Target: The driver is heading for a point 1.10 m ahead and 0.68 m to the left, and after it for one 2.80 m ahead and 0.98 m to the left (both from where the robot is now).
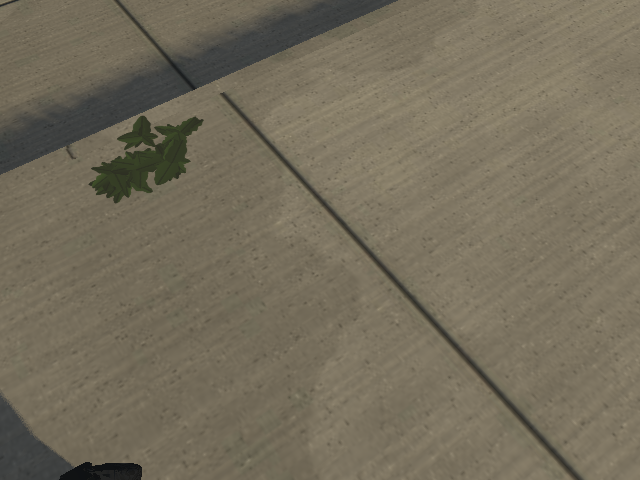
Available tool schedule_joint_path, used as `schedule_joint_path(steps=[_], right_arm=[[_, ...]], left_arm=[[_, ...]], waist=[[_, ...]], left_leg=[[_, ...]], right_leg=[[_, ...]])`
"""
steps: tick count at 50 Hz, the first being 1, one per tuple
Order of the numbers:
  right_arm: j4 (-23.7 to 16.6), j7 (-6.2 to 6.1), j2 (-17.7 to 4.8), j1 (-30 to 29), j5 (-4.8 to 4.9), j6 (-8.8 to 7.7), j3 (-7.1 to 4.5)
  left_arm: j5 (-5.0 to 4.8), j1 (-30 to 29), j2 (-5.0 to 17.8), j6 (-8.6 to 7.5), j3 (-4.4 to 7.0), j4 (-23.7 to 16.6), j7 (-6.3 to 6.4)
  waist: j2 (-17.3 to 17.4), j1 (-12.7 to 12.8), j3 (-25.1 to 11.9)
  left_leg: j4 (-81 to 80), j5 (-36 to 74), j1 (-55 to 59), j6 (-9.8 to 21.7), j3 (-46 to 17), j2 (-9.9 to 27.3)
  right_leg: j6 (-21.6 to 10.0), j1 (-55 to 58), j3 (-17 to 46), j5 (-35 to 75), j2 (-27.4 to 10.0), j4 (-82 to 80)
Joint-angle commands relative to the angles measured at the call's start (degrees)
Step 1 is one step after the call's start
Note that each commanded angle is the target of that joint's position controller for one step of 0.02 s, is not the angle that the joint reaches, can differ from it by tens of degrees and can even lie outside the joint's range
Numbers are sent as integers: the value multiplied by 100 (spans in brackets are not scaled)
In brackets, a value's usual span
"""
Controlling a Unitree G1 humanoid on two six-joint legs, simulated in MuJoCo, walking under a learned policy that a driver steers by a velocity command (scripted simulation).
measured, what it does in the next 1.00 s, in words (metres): walks ahead, turning left: right foot, then left foot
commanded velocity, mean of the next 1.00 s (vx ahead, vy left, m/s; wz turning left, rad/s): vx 0.03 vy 0.00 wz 0.94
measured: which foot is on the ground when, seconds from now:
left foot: down 0.00-0.40, up 0.42-0.88, down 0.90-1.00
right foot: up 0.00-0.38, down 0.40-0.90, up 0.92-1.00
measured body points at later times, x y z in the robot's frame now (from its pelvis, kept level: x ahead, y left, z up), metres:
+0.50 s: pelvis +0.12 -0.08 +0.03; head +0.16 -0.07 +0.47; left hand +0.14 +0.25 -0.05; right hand +0.42 -0.25 -0.05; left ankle +0.09 +0.04 -0.65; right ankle +0.22 -0.16 -0.71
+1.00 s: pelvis +0.11 -0.05 +0.02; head +0.12 +0.01 +0.47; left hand -0.05 +0.25 -0.09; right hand +0.44 -0.07 -0.05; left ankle +0.03 +0.01 -0.71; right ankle +0.22 -0.16 -0.64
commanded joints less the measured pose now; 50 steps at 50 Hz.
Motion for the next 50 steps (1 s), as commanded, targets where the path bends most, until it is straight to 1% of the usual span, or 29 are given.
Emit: schedule_joint_path(steps=[1,3,4,6,9,12,15,18,19,20,21,22,23,24,25,27,29,32,35,38,41,43,44,45,46,47,48,49,50], right_arm=[[-796,-193,-758,-149,207,60,-225],[-899,-273,-644,-311,148,184,-212],[-920,-312,-685,-290,140,231,-241],[-904,-410,-867,-89,139,323,-323],[-988,-527,-956,-196,184,478,-379],[-1061,-546,-912,-294,175,579,-383],[-1125,-509,-892,-346,154,622,-391],[-1231,-467,-896,-550,196,640,-394],[-1258,-452,-827,-607,235,644,-363],[-1189,-426,-510,-164,215,655,-267],[-1334,-394,-529,-152,251,622,-265],[-1324,-333,-1105,-165,161,532,-414],[-1162,-306,-1308,-83,189,541,-476],[-1005,-325,-1233,1,194,595,-471],[-942,-341,-1073,99,171,644,-425],[-1016,-322,-854,-3,223,659,-327],[-1157,-339,-710,-326,272,635,-258],[-1262,-337,-615,-540,241,617,-219],[-1253,-303,-497,-550,197,614,-180],[-1196,-248,-453,-525,184,653,-178],[-1171,-178,-508,-498,201,754,-237],[-1080,-134,-524,-252,219,815,-311],[-941,-174,-630,84,212,816,-392],[-802,-265,-1169,603,215,784,-595],[-948,-346,-1942,579,182,717,-709],[-1111,-255,-1717,457,-81,494,-655],[-1026,-218,-1523,321,-81,353,-579],[-980,-269,-1370,47,62,303,-536],[-1031,-325,-1092,-298,175,332,-425]], left_arm=[[48,92,681,-1,151,-575,17],[19,108,579,73,170,-526,16],[18,121,455,60,148,-455,29],[17,30,353,41,137,-400,68],[-35,-74,410,55,172,-325,111],[-55,-260,451,8,215,-303,99],[-71,-355,516,-115,259,-287,36],[-94,-14,699,-219,369,-139,-45],[-87,188,785,-228,422,-55,-50],[-18,118,1049,-178,475,-124,-27],[167,-26,1323,-81,496,-238,6],[256,-23,1052,-100,476,-303,20],[173,-286,774,-80,396,-422,74],[90,-411,618,-28,346,-481,134],[29,-410,629,17,319,-516,196],[71,-241,663,76,279,-497,261],[130,58,751,124,298,-431,278],[134,321,901,163,365,-347,250],[107,241,1027,164,435,-303,182],[59,103,1109,145,495,-262,97],[-82,107,1176,87,559,-173,-19],[-200,45,1143,71,578,-116,-66],[-237,212,985,80,557,-8,-89],[-135,422,745,84,504,39,-128],[147,238,451,64,381,-386,-139],[167,-357,676,25,421,-561,-64],[17,-635,847,18,464,-618,-17],[-24,-590,818,5,474,-578,44],[16,-351,918,29,500,-437,97]], waist=[[-466,299,-1415],[-24,441,-1105],[60,425,-1090],[164,325,-1313],[440,252,-1450],[737,131,-1311],[935,39,-1237],[1015,203,-1223],[827,313,-1240],[-55,70,-1516],[-1504,-79,-1302],[-1542,-25,-1194],[-1156,-44,-1027],[-825,-15,-877],[-669,28,-792],[-605,166,-648],[-783,393,-699],[-900,586,-886],[-940,564,-989],[-968,487,-1000],[-1026,398,-1032],[-942,168,-1110],[-697,32,-1141],[402,-86,-1103],[2245,225,-1016],[1513,-236,-1754],[1019,-171,-1498],[764,42,-1180],[562,230,-1099]], left_leg=[[-1772,-673,2323,913,-3522,1691],[-1838,-449,1704,608,-2909,1181],[-1751,24,1619,541,-2710,1050],[-1579,705,1763,533,-2699,1030],[-1472,94,1812,351,-2812,946],[-1458,-623,1709,241,-3009,819],[-1285,-532,1825,234,-3340,807],[-966,-375,1776,96,-3656,679],[-642,-869,1512,-58,-3517,453],[356,-2638,913,-296,-2898,-2],[1689,-3262,-99,-586,-1598,-683],[2792,-2910,-440,-853,-1455,-125],[3219,-2467,-493,-959,-1277,135],[3526,-2079,-547,-1028,-1146,244],[3968,-1806,-697,-1086,-989,293],[4184,-1571,-874,-1182,-550,509],[3777,-1420,-1132,-1303,-316,787],[3213,-1496,-1169,-1442,-236,1102],[2563,-1506,-730,-1392,-92,1264],[1810,-1471,-47,-1215,164,1255],[980,-1565,524,-948,375,1162],[-8,-1170,1168,-666,522,1006],[-599,-695,1837,-446,453,829],[-1109,1071,2975,-51,-568,1257],[-818,3381,3819,891,-2788,2547],[-1191,2480,3482,1515,-3326,2868],[-1384,1653,3310,1266,-2879,2565],[-1410,1159,3052,929,-2563,2253],[-1330,1187,2852,704,-2224,2136]], right_leg=[[8,-1706,709,571,-237,77],[42,-1235,608,679,-276,-942],[101,-1127,507,703,-220,-1426],[256,-1047,504,815,-111,-1991],[356,-998,628,1310,-82,-2542],[352,-814,673,1551,-41,-3061],[262,-502,725,1490,-5,-3749],[117,311,693,1808,-75,-4971],[16,898,677,2383,-333,-5648],[-421,1742,1467,2517,-1406,-5783],[-1195,1714,2649,3082,-2348,-6001],[-1582,1372,3059,2966,-2764,-6079],[-1450,1267,2370,2628,-2459,-5973],[-1190,1186,1739,2274,-2037,-5891],[-1086,1191,1399,2303,-1857,-5866],[-1150,1179,810,2843,-1734,-5938],[-1262,1631,513,3050,-1777,-5973],[-1431,2136,316,3251,-2069,-5995],[-1436,2072,-91,3281,-2225,-6000],[-1338,1780,-539,3289,-2329,-5959],[-1153,1789,-786,3491,-2526,-5698],[-830,1721,-1035,3389,-2545,-5197],[-508,1343,-1289,3041,-2338,-4627],[-42,131,-1679,1820,-1813,-3263],[480,-2054,-1581,-946,-961,-1470],[452,-2356,-257,-919,-727,-627],[282,-2432,-7,-387,-781,-506],[163,-2492,110,186,-825,-716],[156,-2386,133,562,-909,-878]])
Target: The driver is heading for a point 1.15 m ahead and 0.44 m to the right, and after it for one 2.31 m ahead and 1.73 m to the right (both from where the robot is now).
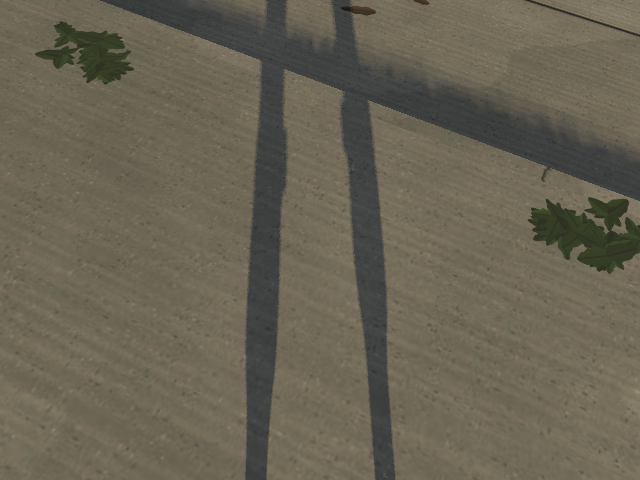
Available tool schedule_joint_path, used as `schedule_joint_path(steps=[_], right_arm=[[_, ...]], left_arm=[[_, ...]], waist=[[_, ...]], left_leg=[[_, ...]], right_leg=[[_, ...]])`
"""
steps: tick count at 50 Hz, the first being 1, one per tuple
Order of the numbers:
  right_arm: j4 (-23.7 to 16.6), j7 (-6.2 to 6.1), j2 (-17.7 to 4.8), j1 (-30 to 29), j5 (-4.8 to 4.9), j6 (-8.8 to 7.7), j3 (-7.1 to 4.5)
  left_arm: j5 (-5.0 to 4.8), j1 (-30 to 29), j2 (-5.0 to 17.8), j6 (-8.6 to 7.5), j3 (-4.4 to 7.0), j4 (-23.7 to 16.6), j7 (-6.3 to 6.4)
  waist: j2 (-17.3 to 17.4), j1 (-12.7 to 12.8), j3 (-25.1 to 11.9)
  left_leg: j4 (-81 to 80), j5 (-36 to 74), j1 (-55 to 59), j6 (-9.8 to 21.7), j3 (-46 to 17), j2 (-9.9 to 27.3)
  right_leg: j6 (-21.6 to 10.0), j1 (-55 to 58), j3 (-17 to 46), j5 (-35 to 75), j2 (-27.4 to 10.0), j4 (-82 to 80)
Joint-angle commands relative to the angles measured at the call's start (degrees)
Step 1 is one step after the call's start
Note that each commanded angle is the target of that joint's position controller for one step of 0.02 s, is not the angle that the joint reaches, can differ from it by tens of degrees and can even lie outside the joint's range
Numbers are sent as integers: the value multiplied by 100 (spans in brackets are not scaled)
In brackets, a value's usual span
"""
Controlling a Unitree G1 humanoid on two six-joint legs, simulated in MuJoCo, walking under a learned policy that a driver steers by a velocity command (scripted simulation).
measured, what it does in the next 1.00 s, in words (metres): walks ahead, turning right: right foot, then left foot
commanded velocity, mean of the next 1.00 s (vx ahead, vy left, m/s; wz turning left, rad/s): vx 0.65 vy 0.00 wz -0.52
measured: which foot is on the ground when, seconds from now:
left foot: down 0.00-0.58, up 0.60-0.98, down 1.00-1.00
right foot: up 0.00-0.54, down 0.56-1.00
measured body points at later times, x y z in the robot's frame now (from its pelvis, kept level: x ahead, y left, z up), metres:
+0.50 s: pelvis +0.14 -0.07 -0.01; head +0.15 -0.10 +0.44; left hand +0.34 +0.18 -0.08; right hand +0.17 -0.37 -0.13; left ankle +0.01 +0.10 -0.73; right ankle +0.20 -0.22 -0.70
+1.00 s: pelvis +0.51 -0.28 -0.03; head +0.53 -0.33 +0.42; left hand +0.64 -0.02 -0.13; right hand +0.64 -0.63 -0.05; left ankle +0.74 -0.29 -0.73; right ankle +0.23 -0.23 -0.73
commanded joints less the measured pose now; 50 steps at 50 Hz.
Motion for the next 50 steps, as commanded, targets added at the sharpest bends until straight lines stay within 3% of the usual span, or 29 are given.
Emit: schedule_joint_path(steps=[1,3,5,6,7,9,10,12,17,24,25,26,27,28,29,30,31,32,33,34,35,38,40,42,43,47,48,49,50], right_arm=[[-458,-150,-827,-365,84,-159,-201],[-446,-218,-610,-473,-32,-158,-71],[-273,-228,-463,-349,-76,-194,19],[-182,-223,-327,-344,-107,-206,86],[-31,-200,-292,-116,-100,-221,106],[102,-115,-854,194,-99,-291,-46],[144,-90,-912,182,-125,-359,-51],[281,-80,-854,271,-98,-505,-46],[508,-79,-699,376,-13,-750,-71],[715,44,-891,307,27,-726,-203],[726,52,-919,238,17,-695,-212],[691,43,-939,34,2,-662,-209],[649,18,-942,-179,-8,-635,-189],[570,-15,-746,-188,-72,-635,-106],[324,-33,-42,-298,-241,-721,115],[-82,-15,212,-129,-112,-978,270],[-187,22,-566,-826,168,-1180,137],[-226,55,-570,-943,265,-1307,157],[-128,19,-425,-878,125,-1366,210],[-54,10,-398,-672,-22,-1333,191],[8,52,-418,-500,-37,-1249,166],[-25,84,-459,-860,-136,-1052,149],[-215,118,-186,-1490,-171,-1061,244],[-391,179,66,-1980,-107,-1089,326],[-488,195,70,-2176,-53,-1112,319],[-615,170,-387,-2221,122,-1163,99],[-574,135,-562,-1887,131,-1171,3],[-451,64,-788,-1145,189,-1153,-127],[-167,-24,-914,293,246,-1065,-193]], left_arm=[[48,-274,548,-116,110,-526,105],[13,121,453,-90,63,-294,44],[-54,182,222,-54,-57,-216,2],[-68,171,89,-37,-129,-201,-30],[-91,236,16,-39,-193,-153,-104],[-272,-73,314,-59,-151,-327,-203],[-308,-175,456,-84,-118,-392,-219],[-306,-197,487,-172,-102,-436,-233],[-289,-29,205,-323,-159,-493,-298],[-330,-60,105,-250,-312,-791,-414],[-345,78,149,-240,-312,-783,-417],[-348,520,240,-231,-267,-662,-406],[-332,1337,436,-221,-136,-397,-376],[-334,2718,963,-210,151,55,-322],[-362,3520,1635,-208,313,244,-252],[-307,3032,1783,-339,200,-190,-315],[-300,2797,1283,-450,77,-418,-346],[-210,2788,1179,-510,43,-394,-332],[-148,2454,1080,-526,1,-446,-324],[-81,2034,897,-527,-71,-558,-312],[-44,1758,744,-519,-136,-676,-289],[-182,1706,521,-530,-210,-599,-144],[-216,1856,441,-489,-232,-407,-16],[-250,2105,487,-443,-196,-205,40],[-282,2238,521,-449,-173,-116,37],[-342,2245,522,-429,-109,124,107],[-308,2173,595,-393,-66,118,126],[-196,2043,743,-334,-15,77,110],[-4,1596,807,-300,-38,-31,66]], waist=[[919,39,-1028],[892,103,-1322],[824,27,-1349],[847,0,-1330],[930,-123,-1412],[1311,-452,-877],[1315,-478,-579],[1171,-507,-249],[815,-466,-100],[656,-356,110],[628,-255,94],[609,28,-52],[549,520,-444],[49,1147,-1111],[-1706,1272,-935],[-2396,661,-1969],[-1124,963,-1472],[-523,821,-1129],[177,536,-877],[229,208,-672],[-57,0,-460],[127,-54,115],[33,83,309],[-158,299,257],[-211,387,232],[-539,243,35],[-658,42,-229],[-824,-371,-789],[-1013,-1198,-1605]], left_leg=[[-1243,2766,1467,1106,-1788,1376],[-1147,3367,1364,1066,-1332,1240],[-1125,3406,1377,1007,-1027,1143],[-1127,3239,1311,962,-880,1099],[-1389,1878,1312,956,-837,1087],[-2077,-1077,1204,1084,-1522,1437],[-2294,-1762,1212,1085,-1798,1608],[-2477,-2031,1639,1048,-1950,1877],[-2660,-1341,2414,847,-1291,2084],[-2663,-682,2143,572,218,1959],[-2503,-364,2007,513,493,1882],[-2035,506,1653,412,868,1705],[-953,2242,1212,269,1290,1438],[1178,3775,433,67,1633,1018],[3912,140,-1822,-405,1381,448],[5297,-1608,-3167,-378,-128,-381],[5435,-970,-3880,-177,-564,-44],[5250,-654,-4053,-24,-502,171],[4660,-267,-3592,16,-552,428],[4097,113,-3012,-4,-636,584],[3810,309,-2655,-62,-672,614],[2484,917,-2304,-353,-309,427],[1326,1753,-1923,-542,-42,122],[382,2288,-1347,-585,191,-149],[24,2455,-1063,-555,166,-224],[-821,2462,-402,-385,-203,-222],[-791,2078,23,-313,-139,-308],[-598,1729,862,-218,11,-356],[-141,1610,2343,-42,22,8]], right_leg=[[-39,-1254,565,642,67,472],[71,-726,369,1017,147,400],[124,-408,291,1197,78,-229],[121,-143,296,1284,-5,-654],[89,55,167,1413,-33,-983],[-104,-379,112,1417,-24,-1178],[-218,-664,215,1365,-34,-1285],[-395,-1273,443,1252,-59,-1404],[-535,-1949,523,1312,-337,-1323],[-715,-1382,-101,1065,-532,-1399],[-809,-1024,-275,990,-437,-1466],[-915,-204,-603,1016,-159,-1591],[-1026,1072,-1085,1171,358,-1751],[-1250,2954,-1197,1062,941,-1797],[-1773,4156,1092,33,-5,-2709],[-2682,4950,5034,-2376,-1038,-4651],[-2403,4892,5336,-2400,-1355,-5305],[-2384,4537,5017,-1898,-1427,-5073],[-2241,3693,4455,-1104,-1273,-4869],[-2157,2927,3837,-543,-999,-4759],[-2168,2404,3467,-335,-746,-4840],[-2051,1679,2439,1126,-267,-5189],[-1867,1325,1903,2207,87,-5113],[-1675,1134,1789,2341,194,-5187],[-1618,1134,1899,2311,130,-5240],[-1338,2201,2305,3352,-155,-4813],[-1241,2491,2329,4539,-141,-4359],[-1122,2616,2287,5686,-65,-3462],[-990,2187,2054,6197,-20,-2054]])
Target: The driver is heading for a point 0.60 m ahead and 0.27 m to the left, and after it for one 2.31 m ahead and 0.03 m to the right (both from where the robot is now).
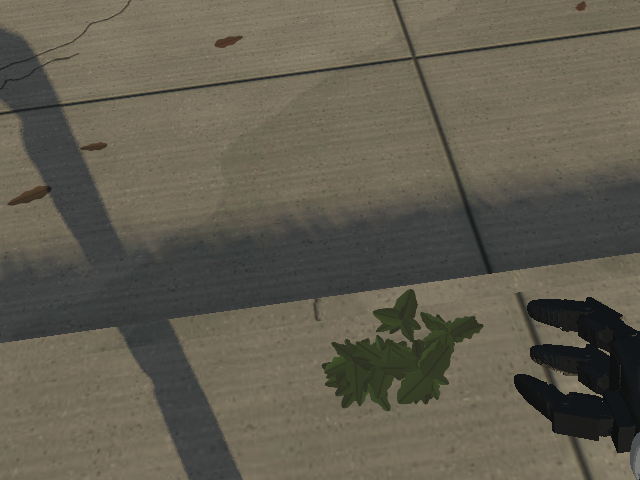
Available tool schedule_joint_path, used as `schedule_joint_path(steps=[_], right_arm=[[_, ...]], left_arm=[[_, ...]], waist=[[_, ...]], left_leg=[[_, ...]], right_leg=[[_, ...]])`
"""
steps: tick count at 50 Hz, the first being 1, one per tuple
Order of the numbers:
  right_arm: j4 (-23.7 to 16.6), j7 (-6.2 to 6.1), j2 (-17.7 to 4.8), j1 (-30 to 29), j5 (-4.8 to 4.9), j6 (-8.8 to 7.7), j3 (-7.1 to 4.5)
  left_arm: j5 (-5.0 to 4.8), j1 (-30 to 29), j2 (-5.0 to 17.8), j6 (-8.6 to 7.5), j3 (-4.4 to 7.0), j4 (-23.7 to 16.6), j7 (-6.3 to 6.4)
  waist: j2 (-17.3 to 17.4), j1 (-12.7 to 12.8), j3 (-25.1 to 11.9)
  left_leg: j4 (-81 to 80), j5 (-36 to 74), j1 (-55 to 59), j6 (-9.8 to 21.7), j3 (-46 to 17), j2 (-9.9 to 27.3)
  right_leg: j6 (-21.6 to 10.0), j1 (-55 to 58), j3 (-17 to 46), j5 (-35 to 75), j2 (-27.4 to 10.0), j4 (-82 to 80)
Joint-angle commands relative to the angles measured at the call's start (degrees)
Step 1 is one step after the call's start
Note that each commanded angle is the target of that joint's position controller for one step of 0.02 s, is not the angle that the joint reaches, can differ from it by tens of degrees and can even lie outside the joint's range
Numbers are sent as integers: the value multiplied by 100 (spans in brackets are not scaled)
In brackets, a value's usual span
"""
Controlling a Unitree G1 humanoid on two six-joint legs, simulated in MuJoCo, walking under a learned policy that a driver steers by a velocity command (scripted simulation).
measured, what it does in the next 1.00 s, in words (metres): walks ahead, turning left: right foot, then left foot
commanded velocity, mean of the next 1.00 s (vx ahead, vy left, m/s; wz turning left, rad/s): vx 0.99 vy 0.00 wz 0.36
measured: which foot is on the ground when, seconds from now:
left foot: down 0.00-0.40, up 0.42-0.76, down 0.78-1.00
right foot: down 0.00-0.00, up 0.02-0.38, down 0.40-0.80, up 0.82-1.00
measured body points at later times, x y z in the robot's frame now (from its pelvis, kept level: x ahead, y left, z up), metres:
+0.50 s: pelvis +0.44 -0.03 +0.01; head +0.45 -0.04 +0.46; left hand +0.58 +0.24 -0.06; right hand +0.53 -0.29 -0.11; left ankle +0.30 +0.08 -0.60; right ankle +0.50 -0.16 -0.71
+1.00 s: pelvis +0.83 +0.11 +0.00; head +0.84 +0.12 +0.45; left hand +0.89 +0.43 -0.08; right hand +0.98 -0.11 -0.12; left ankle +0.75 +0.16 -0.71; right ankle +1.01 +0.00 -0.66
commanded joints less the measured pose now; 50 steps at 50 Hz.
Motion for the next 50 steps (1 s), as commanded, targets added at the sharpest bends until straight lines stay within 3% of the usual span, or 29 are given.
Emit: schedule_joint_path(steps=[1,2,3,4,5,6,9,11,14,17,19,20,21,22,24,27,30,34,35,36,38,39,40,41,42,43,44,46,50], right_arm=[[385,-222,-1410,3617,5,116,-564],[778,-43,-1734,3646,-190,93,-600],[646,-10,-957,3507,-106,84,-494],[690,-44,-574,3087,-87,129,-412],[783,-21,-658,3013,-138,162,-414],[871,20,-698,2905,-179,158,-415],[966,19,-354,2749,-91,141,-281],[976,-76,-580,2629,51,162,-315],[837,-158,-1057,2491,80,218,-471],[880,-153,-969,2988,121,277,-424],[857,-120,-798,3052,59,310,-335],[731,-110,-388,3112,-104,307,-189],[497,-164,105,3851,286,243,-52],[564,-260,-253,3484,447,297,-110],[567,-263,-271,2881,235,432,-118],[426,-123,-152,2531,130,680,-184],[251,-36,-91,2136,29,772,-146],[135,224,-269,1466,-61,604,-167],[379,241,-493,2163,-110,564,-333],[573,220,-787,2752,-31,588,-475],[798,148,-1090,3622,115,706,-647],[1190,46,-1353,4789,75,823,-801],[1481,-35,-1554,5659,2,895,-903],[1023,73,-1583,3739,-47,661,-586],[547,127,-985,3124,62,554,-459],[650,214,-958,3003,-40,420,-441],[724,276,-857,2764,-94,269,-408],[755,227,-596,2202,-172,115,-305],[971,-237,-661,2351,-188,-68,-316]], left_arm=[[426,-949,436,-70,54,-592,-29],[-34,703,-363,-162,-160,-596,-155],[-201,219,294,-160,-127,-389,-153],[-151,-768,584,-195,-85,-595,-201],[-4,-1577,549,-285,-126,-803,-211],[112,-2098,438,-387,-135,-1005,-220],[127,-2125,191,-459,-227,-1155,-281],[211,-2373,113,-504,-319,-1355,-313],[196,-2662,240,-604,-313,-1374,-422],[75,-2332,590,-514,-64,-1236,-311],[71,-1276,862,-493,170,-1048,-206],[92,-92,1296,-445,313,-892,-125],[213,-73,1687,-384,342,-839,-196],[107,-564,1223,-372,269,-879,-216],[152,-920,577,-315,137,-693,-202],[240,-1547,152,-353,79,-457,-197],[183,-1703,226,-421,132,-330,-151],[202,-1646,853,-533,271,-147,-41],[350,-1814,1047,-596,307,-254,-50],[312,-2079,1187,-590,323,-374,-45],[-62,-2223,1359,-535,382,-406,-87],[-113,-2445,1475,-525,408,-369,-188],[-142,-2851,1182,-633,356,-367,-292],[-170,-739,180,-815,-9,-640,-394],[-233,-1026,739,-849,49,-418,-360],[-420,-1538,852,-710,131,-534,-309],[-319,-1736,731,-554,89,-573,-211],[-172,-1597,525,-215,-6,-491,-210],[147,-2375,259,-296,-61,-670,-486]], waist=[[-625,-2113,-2462],[2989,-923,-3384],[2449,-1360,-2589],[1408,-1472,-1607],[207,-1423,-1015],[-187,-1228,-526],[163,-643,-141],[106,-429,286],[88,-437,323],[88,-250,165],[-147,442,-482],[-889,832,-1413],[-2768,200,-1987],[-1882,161,-1028],[-825,-71,-115],[-905,-615,441],[-443,-729,552],[49,-617,538],[-92,-963,-43],[-340,-1375,-384],[-801,-1985,-666],[-626,-2615,-808],[849,-3293,-572],[2894,-1001,-896],[1741,-1070,-618],[511,-864,-42],[-335,-653,76],[-293,-358,398],[-82,-592,291]], left_leg=[[1360,-1685,5840,473,-902,1127],[-363,-4174,7120,1664,-4917,2411],[-873,-4791,6665,1598,-5208,2086],[-828,-4167,5767,1484,-4055,1794],[-933,-3104,4735,1441,-3471,1529],[-1013,-2332,3978,1459,-3088,1298],[-1322,-1588,3052,1725,-2759,1067],[-1503,-1668,2241,1751,-2682,1252],[-1719,-1802,541,1415,-1930,870],[-1123,-1826,538,1045,-1739,818],[1022,-904,291,618,-1288,412],[3202,-1883,-278,390,-918,119],[5139,-3134,-1312,283,-600,-51],[5906,-2596,-2016,231,-533,240],[5991,-2051,-2001,267,-305,757],[5201,-1937,-1378,333,-474,1182],[4492,-1318,-1461,309,-363,1261],[2185,680,165,446,551,833],[3072,1383,1570,474,914,492],[3294,976,2266,574,1099,231],[2893,577,3142,961,876,92],[2642,-43,4467,1219,590,113],[1344,377,5609,1735,167,534],[206,-1869,5364,2491,-2719,1179],[-33,-1266,3981,2284,-2712,1435],[-672,-1989,3048,2261,-2983,1758],[-824,-2646,2392,2180,-3115,1850],[-213,-2116,1126,1865,-2293,1887],[-126,-2416,316,1093,82,915]], right_leg=[[88,-2856,-71,4639,-575,3926],[418,-4645,-252,214,317,5957],[392,-5184,-535,527,-74,6276],[304,-5375,-691,821,-287,6234],[223,-5165,-828,866,-372,5996],[172,-5060,-887,895,-482,5506],[268,-4785,-868,826,-760,4390],[448,-4651,-875,790,-986,3239],[655,-2418,-1351,2742,-616,1873],[712,-1245,-1412,2737,-465,1512],[566,140,-1357,2262,-599,1444],[243,1281,61,545,-1727,1123],[-583,1552,3416,-1426,-2930,-478],[-569,832,3850,-2156,-2845,-996],[-434,-254,1895,-317,-2575,-750],[-165,-1576,-40,1450,-2102,-889],[-77,-1684,-1250,2713,-2014,-1134],[196,-2170,-2820,3026,-1358,-1583],[124,-2446,-2836,4399,-1570,-1130],[227,-2374,-3079,6296,-1417,-459],[404,-1931,-2949,7718,-1623,1337],[420,-2647,-2603,7820,-1723,3164],[700,-3880,-2624,3963,-705,6746],[385,-5607,-1476,-113,-76,7298],[49,-4901,-833,-91,-416,6777],[56,-5180,-1027,313,-387,6467],[21,-5105,-937,572,-642,6028],[180,-4842,-675,923,-1132,5188],[265,-3906,-1292,5069,-974,2233]])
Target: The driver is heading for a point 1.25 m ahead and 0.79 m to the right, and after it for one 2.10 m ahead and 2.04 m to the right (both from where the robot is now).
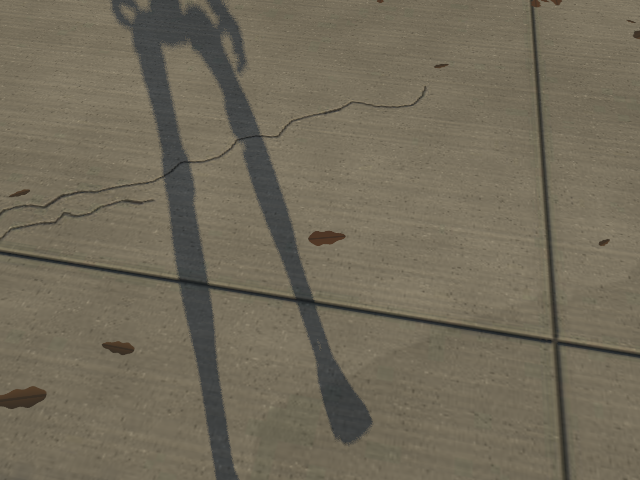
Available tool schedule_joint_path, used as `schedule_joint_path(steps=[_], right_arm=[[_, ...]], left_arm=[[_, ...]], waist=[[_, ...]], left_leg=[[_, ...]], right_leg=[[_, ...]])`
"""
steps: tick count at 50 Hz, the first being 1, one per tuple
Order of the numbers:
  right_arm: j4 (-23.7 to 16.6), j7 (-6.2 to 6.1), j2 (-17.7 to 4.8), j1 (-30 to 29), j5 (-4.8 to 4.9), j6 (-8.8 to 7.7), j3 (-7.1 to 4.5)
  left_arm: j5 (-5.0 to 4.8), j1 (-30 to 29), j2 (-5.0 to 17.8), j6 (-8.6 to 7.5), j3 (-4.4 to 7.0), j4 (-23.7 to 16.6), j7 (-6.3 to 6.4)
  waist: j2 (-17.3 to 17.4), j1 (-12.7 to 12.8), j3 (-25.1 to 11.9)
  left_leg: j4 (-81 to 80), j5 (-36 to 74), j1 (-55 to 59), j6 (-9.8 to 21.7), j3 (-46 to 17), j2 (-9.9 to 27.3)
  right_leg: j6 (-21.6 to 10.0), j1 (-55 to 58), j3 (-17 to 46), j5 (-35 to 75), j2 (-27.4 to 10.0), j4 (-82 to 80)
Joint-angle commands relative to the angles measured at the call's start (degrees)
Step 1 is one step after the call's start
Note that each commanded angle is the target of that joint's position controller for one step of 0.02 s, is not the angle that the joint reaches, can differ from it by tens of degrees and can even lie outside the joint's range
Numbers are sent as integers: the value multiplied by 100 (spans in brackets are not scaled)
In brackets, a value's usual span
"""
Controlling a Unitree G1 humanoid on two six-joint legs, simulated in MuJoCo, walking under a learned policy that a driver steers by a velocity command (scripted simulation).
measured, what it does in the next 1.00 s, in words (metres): goes down, turning right: right foot 0.13 m lower, then left foot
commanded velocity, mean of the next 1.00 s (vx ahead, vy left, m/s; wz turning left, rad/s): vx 1.00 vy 0.00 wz -0.84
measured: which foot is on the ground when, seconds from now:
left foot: down 0.00-0.20, up 0.22-0.58, down 0.60-1.00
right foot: up 0.00-0.20, down 0.22-0.58, up 0.60-1.00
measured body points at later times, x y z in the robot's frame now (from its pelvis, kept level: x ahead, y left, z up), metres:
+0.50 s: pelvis +0.46 -0.09 -0.11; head +0.48 -0.10 +0.34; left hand +0.55 +0.14 -0.24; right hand +0.64 -0.39 -0.15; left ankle +0.73 +0.01 -0.79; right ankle +0.34 -0.12 -0.84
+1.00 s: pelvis +0.84 -0.27 -0.12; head +0.84 -0.30 +0.32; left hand +1.18 -0.35 -0.16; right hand +0.59 -0.41 -0.26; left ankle +0.79 -0.04 -0.83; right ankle +0.90 -0.52 -0.78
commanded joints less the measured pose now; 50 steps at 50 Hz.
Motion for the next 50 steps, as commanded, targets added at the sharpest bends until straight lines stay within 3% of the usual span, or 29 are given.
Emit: schedule_joint_path(steps=[1,4,7,8,9,10,11,12,13,14,15,16,17,19,21,25,27,29,30,31,32,33,34,35,36,39,43,47,50], right_arm=[[-414,-341,-779,-501,-10,-301,-186],[-233,-306,-737,-80,82,-293,-182],[-158,-284,-694,44,78,-91,-169],[-313,-292,-490,-515,111,-128,-130],[-214,-304,-834,-304,159,-53,-195],[-239,-281,-888,-739,173,-50,-237],[-464,-210,-683,-1893,220,-203,-215],[-1045,-159,-97,-1705,-6,-410,-55],[-1307,-91,-174,-884,16,-524,30],[-1320,-79,-428,-834,182,-580,32],[-1399,-147,-661,-1293,251,-506,-86],[-1294,-266,-768,-1204,321,-378,-144],[-1122,-341,-876,-1209,172,-248,-132],[-1120,-370,-784,-1636,8,-101,-121],[-1449,-297,-525,-2627,-136,-152,-3],[-1649,-153,-381,-3018,52,-188,-57],[-1651,-182,-639,-2754,210,-199,-209],[-1378,-255,-1065,-1130,301,-224,-477],[-1129,-336,-1340,448,300,-152,-534],[-1032,-215,-1852,530,-29,-202,-530],[-1095,-175,-1370,159,12,-172,-488],[-1129,-219,-883,-264,67,-109,-403],[-1017,-217,-789,-472,17,-47,-360],[-907,-206,-731,-597,-43,-30,-332],[-807,-208,-635,-757,-86,-52,-293],[-499,-124,-404,-855,86,-89,-234],[-342,-182,-806,-1021,-43,-104,-290],[-80,-246,-1086,-478,-37,-75,-278],[5,-341,-1586,-151,-42,35,-342]], left_arm=[[168,-106,117,-21,19,-226,-184],[99,-328,163,26,40,-281,-247],[53,-615,245,56,65,-401,-351],[47,117,380,48,135,-201,-362],[143,618,399,93,205,-8,-372],[67,1786,689,163,383,233,-346],[47,3842,795,258,502,808,-291],[238,3560,999,242,499,909,-229],[170,2908,873,148,378,524,-180],[189,2518,856,122,466,199,-130],[177,1693,900,85,478,52,-58],[231,1058,1024,1,505,-155,11],[276,910,753,-94,418,-271,13],[176,974,545,-159,343,-253,110],[66,1214,587,-108,345,-134,308],[-102,1635,609,52,399,121,357],[-138,1744,542,72,417,168,342],[26,1320,599,93,444,-2,264],[238,1002,218,106,292,-256,191],[-98,2317,-481,81,69,-478,156],[-322,2085,11,151,69,-377,237],[-174,1364,355,189,137,-432,250],[-4,857,413,203,175,-531,232],[102,510,359,199,194,-669,198],[29,533,285,237,213,-735,133],[-102,499,98,413,169,-874,81],[-20,99,262,395,139,-1012,7],[-18,-864,280,290,103,-1227,-178],[-72,-1008,502,227,203,-1342,-311]], waist=[[171,230,155],[168,66,63],[224,-42,603],[155,387,538],[317,441,50],[521,1081,-208],[-525,2372,-485],[-2229,1587,8],[-2019,759,-829],[-1091,689,-1373],[83,287,-752],[-57,-44,-621],[432,-17,-361],[820,-40,206],[435,306,479],[58,673,150],[-110,459,-105],[-341,-619,-1083],[-67,-1259,-2051],[2713,-291,-2973],[2545,-417,-2218],[1707,-557,-1141],[761,-486,-524],[414,-366,-176],[530,-125,-36],[636,120,140],[412,216,537],[91,-135,869],[591,75,511]], left_leg=[[-1668,655,-1817,465,-353,993],[-1221,902,-848,214,5,1074],[-604,1857,873,80,-92,1512],[-17,2673,850,-127,171,1373],[699,4094,842,-7,207,1551],[2100,4897,56,44,94,1731],[5661,2815,-1367,-177,620,641],[6583,-155,-3524,-220,-6,-49],[5555,-227,-4210,-79,-1236,211],[5052,-147,-4377,-97,-1489,299],[3829,662,-4258,-229,-1410,444],[3612,779,-4068,-441,-1656,682],[3352,756,-3757,-625,-1811,781],[2155,818,-3309,-832,-1822,920],[553,1824,-2511,-865,-1436,791],[-1099,3702,-233,-877,-911,173],[-1474,3350,204,-775,-1115,154],[-1097,2673,1949,-589,-977,270],[-557,1262,3718,-333,-1984,1254],[-2021,-727,4879,754,-5659,2864],[-2595,-2695,4378,813,-6389,2859],[-2672,-2073,3475,560,-5262,2489],[-2666,-756,2591,379,-4234,2219],[-2708,261,1875,305,-3479,2008],[-2784,745,1400,280,-2951,1895],[-3040,1422,1044,222,-1987,1851],[-3441,2493,646,178,-667,1701],[-3616,3484,1079,-159,287,1519],[-2816,7545,1671,-445,723,1548]], right_leg=[[83,1435,-479,2911,111,-1670],[-11,1463,-728,3380,308,-2117],[-105,74,-774,2455,158,-2623],[-66,675,-1171,2394,314,-2892],[-278,1547,-1141,2155,315,-2677],[-590,2852,-1004,1584,227,-2487],[-1248,4816,-659,2597,-21,-3258],[-1094,5598,-11,2906,295,-2437],[-1628,6309,1534,1594,-51,-2440],[-2142,6441,2845,-641,-600,-3312],[-2004,5138,3852,-2484,-852,-4395],[-2243,4379,4672,-2880,-1217,-4418],[-2222,3628,4751,-2528,-1133,-4290],[-1901,2360,3766,-2118,-575,-4338],[-1547,1608,2585,-1136,138,-4403],[-893,1065,1818,-990,714,-4226],[-659,1854,1941,-550,651,-3730],[-219,2031,1535,1180,868,-1914],[-17,1111,1159,269,1002,79],[160,-265,838,-3207,1437,2163],[144,-1176,407,-2562,760,2698],[103,-1430,141,-2037,561,2633],[84,-1213,-34,-1724,369,2391],[48,-943,-66,-1561,182,2100],[31,-682,-10,-1472,-28,1897],[5,-841,-95,-1464,-347,1677],[224,-966,-280,-83,-360,868],[41,-602,-999,869,-86,-729],[-222,568,-1825,492,648,-1426]])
